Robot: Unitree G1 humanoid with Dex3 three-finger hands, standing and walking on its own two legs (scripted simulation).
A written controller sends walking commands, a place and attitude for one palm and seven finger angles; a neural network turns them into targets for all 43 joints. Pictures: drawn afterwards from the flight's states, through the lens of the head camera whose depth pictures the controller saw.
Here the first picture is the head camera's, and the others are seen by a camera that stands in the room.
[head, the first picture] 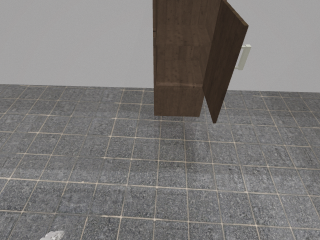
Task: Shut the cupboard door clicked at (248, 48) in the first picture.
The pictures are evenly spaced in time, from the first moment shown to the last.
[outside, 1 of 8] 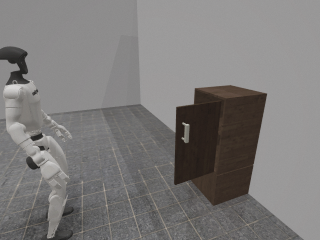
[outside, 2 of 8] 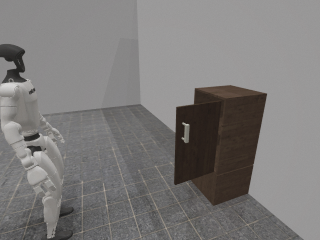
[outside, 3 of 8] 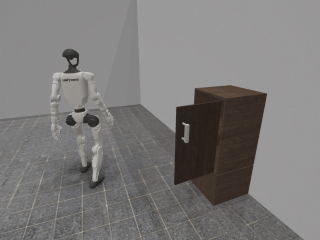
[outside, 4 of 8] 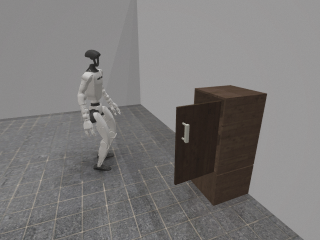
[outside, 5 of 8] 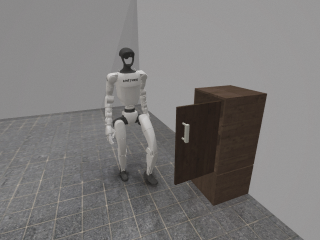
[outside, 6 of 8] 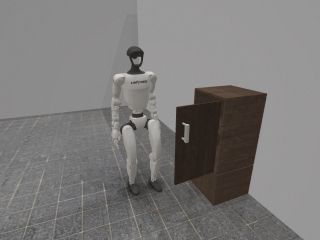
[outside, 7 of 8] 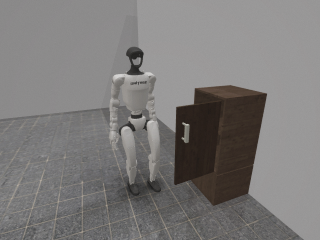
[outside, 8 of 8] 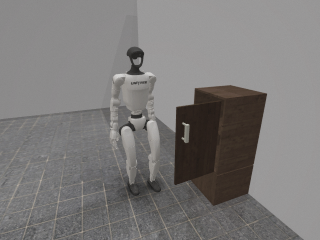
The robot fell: no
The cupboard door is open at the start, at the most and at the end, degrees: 94 94 94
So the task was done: no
